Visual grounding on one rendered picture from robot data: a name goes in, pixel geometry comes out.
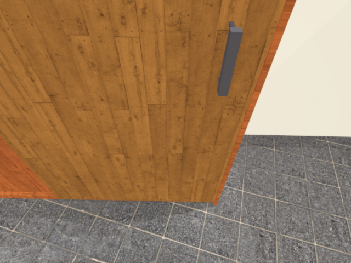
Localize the wardrobe door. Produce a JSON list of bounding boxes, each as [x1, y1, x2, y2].
[[0, 0, 286, 202], [0, 137, 52, 192]]

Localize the handle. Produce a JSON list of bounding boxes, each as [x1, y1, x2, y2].
[[217, 21, 243, 96]]

